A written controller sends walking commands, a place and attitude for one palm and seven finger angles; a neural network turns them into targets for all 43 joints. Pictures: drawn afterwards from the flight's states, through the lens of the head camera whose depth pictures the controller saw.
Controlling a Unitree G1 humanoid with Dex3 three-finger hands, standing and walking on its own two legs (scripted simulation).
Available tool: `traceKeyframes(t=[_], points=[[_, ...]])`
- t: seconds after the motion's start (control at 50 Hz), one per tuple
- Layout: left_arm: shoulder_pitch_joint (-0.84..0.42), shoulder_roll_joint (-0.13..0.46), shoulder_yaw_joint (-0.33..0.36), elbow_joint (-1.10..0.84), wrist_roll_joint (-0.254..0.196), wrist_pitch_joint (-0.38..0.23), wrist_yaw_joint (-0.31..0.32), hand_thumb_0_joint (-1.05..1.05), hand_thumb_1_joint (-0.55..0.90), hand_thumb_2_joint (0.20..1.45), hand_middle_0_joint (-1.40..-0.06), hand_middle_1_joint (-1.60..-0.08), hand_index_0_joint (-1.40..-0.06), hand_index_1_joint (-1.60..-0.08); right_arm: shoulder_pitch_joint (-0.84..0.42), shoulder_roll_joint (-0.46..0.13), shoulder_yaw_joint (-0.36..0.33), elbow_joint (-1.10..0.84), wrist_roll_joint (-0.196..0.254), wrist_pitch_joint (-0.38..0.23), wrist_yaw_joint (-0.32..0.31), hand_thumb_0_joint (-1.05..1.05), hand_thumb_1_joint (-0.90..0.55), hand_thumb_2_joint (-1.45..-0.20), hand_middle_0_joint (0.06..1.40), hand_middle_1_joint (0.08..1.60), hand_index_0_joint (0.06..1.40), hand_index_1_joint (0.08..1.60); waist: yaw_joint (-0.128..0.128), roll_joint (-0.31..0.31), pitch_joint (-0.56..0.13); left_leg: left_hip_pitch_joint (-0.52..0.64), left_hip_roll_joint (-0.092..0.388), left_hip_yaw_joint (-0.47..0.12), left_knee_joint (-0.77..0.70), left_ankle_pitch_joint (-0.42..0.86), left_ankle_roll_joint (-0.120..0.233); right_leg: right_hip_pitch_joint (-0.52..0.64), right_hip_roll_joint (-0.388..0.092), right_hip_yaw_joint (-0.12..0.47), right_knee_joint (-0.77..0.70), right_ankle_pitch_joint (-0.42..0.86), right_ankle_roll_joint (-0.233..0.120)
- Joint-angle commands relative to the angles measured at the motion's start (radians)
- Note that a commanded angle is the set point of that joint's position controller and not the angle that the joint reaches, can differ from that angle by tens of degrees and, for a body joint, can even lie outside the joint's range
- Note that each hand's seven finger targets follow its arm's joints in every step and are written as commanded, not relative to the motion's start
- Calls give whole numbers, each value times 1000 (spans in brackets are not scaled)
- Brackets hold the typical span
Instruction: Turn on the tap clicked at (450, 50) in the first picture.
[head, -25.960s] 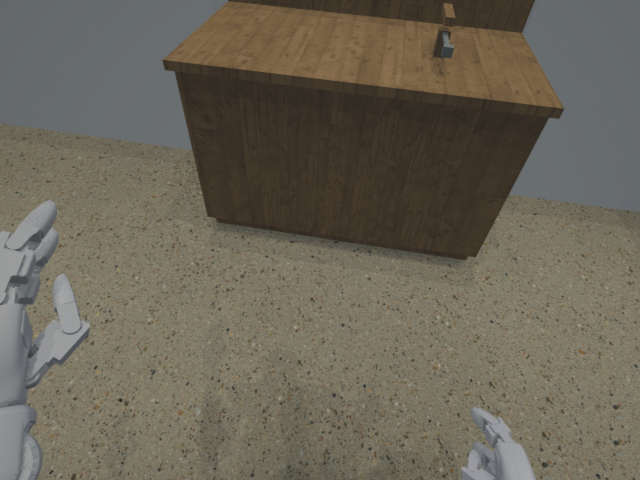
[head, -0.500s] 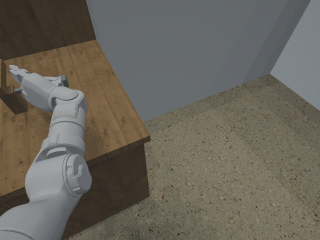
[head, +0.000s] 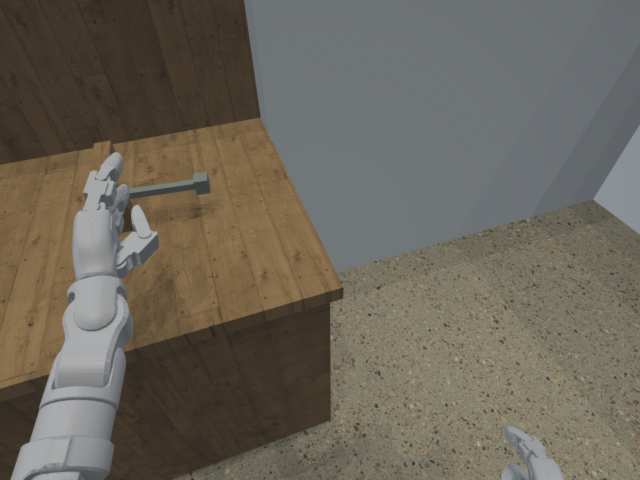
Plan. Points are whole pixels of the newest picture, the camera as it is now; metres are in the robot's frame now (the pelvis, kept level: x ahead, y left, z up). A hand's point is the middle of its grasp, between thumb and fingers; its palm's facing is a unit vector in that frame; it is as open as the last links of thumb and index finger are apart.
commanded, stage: draw the hand back beside the body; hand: left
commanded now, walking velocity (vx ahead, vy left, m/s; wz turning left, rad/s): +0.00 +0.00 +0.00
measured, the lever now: (201, 183) +0.57 +0.28 +0.06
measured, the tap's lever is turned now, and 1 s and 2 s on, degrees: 83 83 83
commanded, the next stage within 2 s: step back with the hand held close in 0.98 s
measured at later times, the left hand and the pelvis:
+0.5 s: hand (121, 299) +0.24 +0.24 +0.15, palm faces +0.39 -0.88 -0.27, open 7.5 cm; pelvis -0.01 +0.00 +0.00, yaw -1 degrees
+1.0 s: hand (100, 337) +0.20 +0.23 +0.16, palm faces +0.43 -0.85 -0.31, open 7.4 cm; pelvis -0.01 -0.01 +0.00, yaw +0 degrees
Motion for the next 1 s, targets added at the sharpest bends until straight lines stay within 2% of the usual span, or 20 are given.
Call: traceKeyframes(t=[0.0, 0.04, 0.08, 0.12, 0.14, 0.18, 0.22, 0.24, 0.32, 0.38, 0.4, 0.44, 0.46, 0.52, 0.68, 0.74, 0.8, 0.84, 0.86, 0.98], points=[[-317, 133, -9, -201, 2, -78, -14, 0, 900, 900, -176, -228, -176, -228, -110, -92, -14, -140, -1, -48, -7, 0, -900, -900, 200, 300, 200, 300, -62, -73, -147, 92, -2, 18, -97, 46, 24, -32, 3, 15, -102, 74, 11], [-254, 161, 32, -253, 0, -89, -18, 0, 900, 900, -178, -234, -178, -234, -124, -81, -6, -151, -6, -43, -5, 0, -900, -900, 200, 300, 200, 300, -39, -24, -191, 111, -1, 15, -110, 64, 13, 17, -2, 11, -97, 84, 6], [-179, 194, 78, -291, -8, -88, -21, 0, 900, 900, -180, -240, -180, -240, -144, -74, 1, -161, -10, -37, -7, 0, -900, -900, 200, 300, 200, 300, -21, -38, -188, 102, 0, 22, -118, 97, 13, 61, -4, 14, -104, 123, 6], [-131, 264, 160, -327, -10, -86, -22, 0, 900, 900, -182, -246, -182, -246, -154, -73, 3, -165, -15, -27, -9, 0, -900, -900, 200, 300, 200, 300, -6, -28, -179, 86, 2, 27, -127, 108, 9, 91, -5, 14, -114, 135, 5], [-123, 237, 139, -377, -13, -89, -27, 0, 900, 900, -183, -249, -183, -249, -168, -59, 9, -178, -16, -27, -9, 0, -900, -900, 200, 300, 200, 300, -8, 1, -168, 86, 4, 27, -135, 104, 7, 96, -7, 15, -114, 130, 5], [-84, 237, 153, -461, -11, -93, -28, 0, 900, 900, -185, -255, -185, -255, -171, -55, 11, -188, -20, -34, -8, 0, -900, -900, 200, 300, 200, 300, -5, 57, -172, 100, 6, 30, -134, 142, 1, 112, -6, 16, -114, 165, 0], [-39, 240, 161, -520, -10, -91, -28, 0, 900, 900, -187, -261, -187, -261, -172, -55, 10, -190, -25, -40, -5, 0, -900, -900, 200, 300, 200, 300, -3, 79, -158, 112, 8, 29, -136, 159, -3, 108, -3, 14, -124, 172, 1], [-10, 213, 141, -540, -10, -91, -29, 0, 900, 900, -188, -264, -188, -264, -171, -51, 12, -192, -26, -45, -2, 0, -900, -900, 200, 300, 200, 300, -8, 96, -143, 111, 11, 27, -139, 165, -6, 103, -4, 12, -123, 170, 0], [84, 149, 87, -560, -10, -84, -36, 0, 900, 900, -192, -276, -192, -276, -175, -57, 3, -188, -28, -62, 2, 0, -900, -900, 200, 300, 200, 300, -18, 14, -73, 109, 15, 27, -148, 131, 1, 63, 4, 10, -144, 130, 6], [151, 147, 91, -588, -12, -87, -36, 0, 900, 900, -195, -285, -195, -285, -174, -63, -5, -185, -27, -68, 3, 0, -900, -900, 200, 300, 200, 300, -15, -52, -71, 106, 11, 30, -148, 107, 11, 63, 2, 11, -149, 106, 12], [176, 148, 95, -600, -11, -90, -36, 0, 900, 900, -196, -288, -196, -288, -175, -64, -7, -183, -28, -70, 3, 0, -900, -900, 200, 300, 200, 300, -12, -53, -78, 109, 9, 31, -145, 109, 13, 67, 1, 13, -149, 107, 13], [207, 158, 110, -651, -7, -98, -32, 0, 900, 900, -198, -294, -198, -294, -176, -61, -6, -181, -29, -77, 5, 0, -900, -900, 200, 300, 200, 300, -6, 2, -82, 114, 6, 26, -150, 103, 8, 73, -2, 12, -146, 96, 10], [232, 166, 121, -681, -5, -104, -29, 0, 900, 900, -199, -297, -199, -297, -174, -60, -9, -181, -32, -82, 5, 0, -900, -900, 200, 300, 200, 300, -2, 5, -107, 122, 5, 25, -146, 116, 8, 86, -3, 11, -141, 108, 9], [336, 203, 171, -735, -6, -112, -24, 0, 900, 900, -200, -300, -200, -300, -177, -60, -13, -180, -39, -90, 5, 0, -900, -900, 200, 300, 200, 300, 9, -2, -108, 121, 2, 32, -135, 138, 8, 97, -5, 11, -144, 128, 11], [567, 165, 177, -869, -6, -119, -24, 0, 900, 900, -200, -300, -200, -300, -171, -45, -17, -190, -43, -113, 13, 0, -900, -900, 200, 300, 200, 300, 7, 33, -48, 93, 9, 43, -113, 156, 4, 78, -12, 14, -138, 149, 12], [497, 144, 148, -851, 0, -115, -22, 0, 900, 900, -200, -300, -200, -300, -166, -49, -18, -181, -42, -118, 7, 0, -900, -900, 200, 300, 200, 300, -13, 20, -3, 89, 10, 42, -116, 122, 4, 38, -10, 13, -148, 110, 16], [480, 154, 160, -812, 1, -110, -16, 0, 900, 900, -200, -300, -200, -300, -162, -51, -21, -179, -41, -119, -1, 0, -900, -900, 200, 300, 200, 300, -11, -36, -5, 95, 7, 43, -109, 110, 14, 30, -9, 10, -146, 98, 19], [466, 143, 150, -810, 0, -109, -18, 0, 900, 900, -200, -300, -200, -300, -166, -47, -18, -178, -40, -119, -4, 0, -900, -900, 200, 300, 200, 300, -10, -11, -13, 104, 6, 41, -110, 103, 14, 30, -13, 13, -145, 88, 19], [473, 154, 161, -802, -2, -110, -15, 0, 900, 900, -200, -300, -200, -300, -168, -46, -17, -179, -42, -120, -6, 0, -900, -900, 200, 300, 200, 300, -4, -41, -20, 101, 6, 37, -110, 99, 15, 37, -13, 10, -144, 83, 20], [484, 159, 160, -848, 4, -115, -12, 0, 900, 900, -200, -300, -200, -300, -175, -41, -9, -179, -47, -131, -1, 0, -900, -900, 200, 300, 200, 300, 7, 33, -57, 109, 3, 34, -114, 137, 8, 73, -16, 11, -133, 124, 12]])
